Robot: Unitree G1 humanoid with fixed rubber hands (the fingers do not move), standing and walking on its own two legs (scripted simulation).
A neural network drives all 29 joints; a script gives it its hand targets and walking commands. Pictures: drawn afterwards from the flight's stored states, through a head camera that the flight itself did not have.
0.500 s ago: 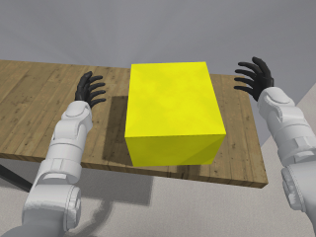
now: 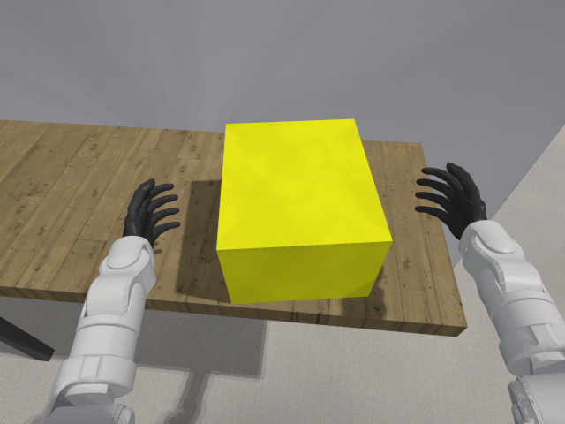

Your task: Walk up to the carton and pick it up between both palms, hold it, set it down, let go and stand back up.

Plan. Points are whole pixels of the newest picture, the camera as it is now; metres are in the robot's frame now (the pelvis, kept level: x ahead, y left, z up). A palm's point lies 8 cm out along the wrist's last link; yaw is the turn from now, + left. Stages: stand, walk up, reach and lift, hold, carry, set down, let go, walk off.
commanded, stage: set down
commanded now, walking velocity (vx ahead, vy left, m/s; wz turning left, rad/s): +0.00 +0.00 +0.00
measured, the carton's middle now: (295, 207) +0.46 +0.05 +0.00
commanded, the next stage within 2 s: none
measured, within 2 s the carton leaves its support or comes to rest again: neither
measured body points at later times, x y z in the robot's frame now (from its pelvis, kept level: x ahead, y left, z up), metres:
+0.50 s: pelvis +0.01 +0.00 +0.00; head +0.02 +0.01 +0.45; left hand +0.29 +0.25 +0.04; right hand +0.33 -0.21 +0.04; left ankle +0.04 +0.15 -0.75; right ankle -0.01 -0.11 -0.75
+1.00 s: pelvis +0.01 +0.01 +0.00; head +0.02 +0.02 +0.45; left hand +0.25 +0.24 +0.00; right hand +0.25 -0.22 +0.01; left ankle +0.04 +0.15 -0.75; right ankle -0.01 -0.11 -0.75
